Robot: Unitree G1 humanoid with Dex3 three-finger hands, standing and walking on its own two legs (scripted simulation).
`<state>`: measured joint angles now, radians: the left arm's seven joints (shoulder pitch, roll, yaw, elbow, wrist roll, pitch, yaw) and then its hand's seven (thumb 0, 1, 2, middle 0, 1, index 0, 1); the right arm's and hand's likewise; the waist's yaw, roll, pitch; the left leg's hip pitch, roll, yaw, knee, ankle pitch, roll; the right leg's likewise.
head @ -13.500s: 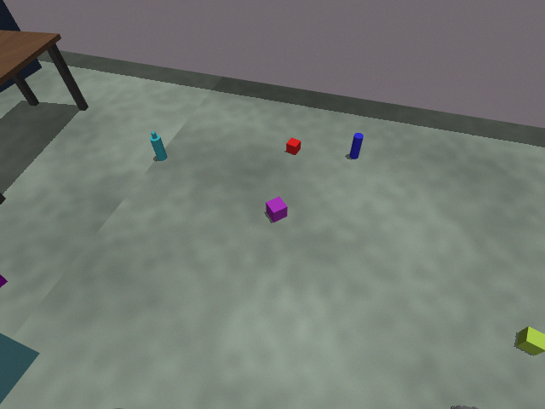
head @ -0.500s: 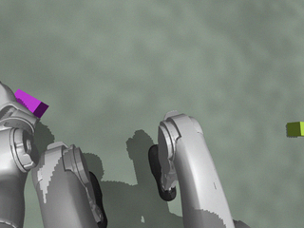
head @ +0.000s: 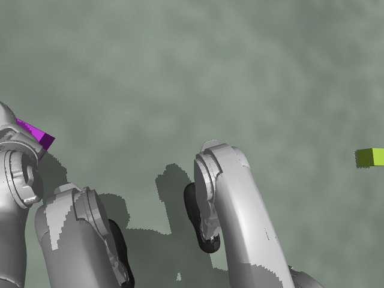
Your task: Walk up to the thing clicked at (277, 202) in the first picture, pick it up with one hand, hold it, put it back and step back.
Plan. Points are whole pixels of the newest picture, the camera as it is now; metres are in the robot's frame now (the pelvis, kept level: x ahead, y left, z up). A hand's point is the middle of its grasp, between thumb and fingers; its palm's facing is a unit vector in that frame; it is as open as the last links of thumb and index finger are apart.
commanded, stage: rest palm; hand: left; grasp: from above
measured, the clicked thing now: (27, 141) +0.46 +0.28 -0.29
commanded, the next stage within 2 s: close in 1.28 s
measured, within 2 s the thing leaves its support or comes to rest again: neither
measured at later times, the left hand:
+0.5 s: hand (21, 140) +0.45 +0.27 -0.24, palm faces -0.29 -0.33 -0.90, open 14.2 cm
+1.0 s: hand (25, 140) +0.45 +0.27 -0.25, palm faces -0.27 -0.32 -0.91, open 14.3 cm
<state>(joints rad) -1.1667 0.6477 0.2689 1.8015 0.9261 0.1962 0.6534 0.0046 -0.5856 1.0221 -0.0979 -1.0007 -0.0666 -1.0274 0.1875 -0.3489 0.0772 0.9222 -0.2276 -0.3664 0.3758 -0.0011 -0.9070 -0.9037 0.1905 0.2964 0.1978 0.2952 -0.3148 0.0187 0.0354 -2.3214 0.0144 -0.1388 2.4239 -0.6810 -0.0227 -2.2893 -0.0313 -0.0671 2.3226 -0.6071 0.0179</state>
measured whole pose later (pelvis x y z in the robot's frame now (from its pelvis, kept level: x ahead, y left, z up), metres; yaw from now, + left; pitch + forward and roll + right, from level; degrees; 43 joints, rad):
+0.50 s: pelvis +0.00 +0.01 -0.01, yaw -4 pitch +29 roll -11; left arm -1.16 0.82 0.36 1.89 0.88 0.16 0.80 0.00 -0.56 1.02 -0.13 -0.96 -0.10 -0.99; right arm 0.17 -0.38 0.18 0.86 -0.28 -0.42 0.47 0.00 -0.91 -0.91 0.19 0.30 0.20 0.30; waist -0.39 -0.05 0.17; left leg -2.31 0.02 -0.21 2.51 -0.72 -0.01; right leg -2.24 -0.01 -0.12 2.34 -0.62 0.04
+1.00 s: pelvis +0.00 +0.01 -0.01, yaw -5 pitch +26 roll -13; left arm -1.17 0.88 0.32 1.93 0.85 0.14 0.85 0.00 -0.55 0.98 -0.11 -0.98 -0.09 -0.99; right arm 0.15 -0.41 0.23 0.80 -0.26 -0.46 0.48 0.00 -0.91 -0.91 0.19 0.30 0.20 0.30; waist -0.42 -0.09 0.23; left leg -2.29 0.01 -0.25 2.53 -0.72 -0.01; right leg -2.19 -0.01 -0.15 2.34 -0.61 0.05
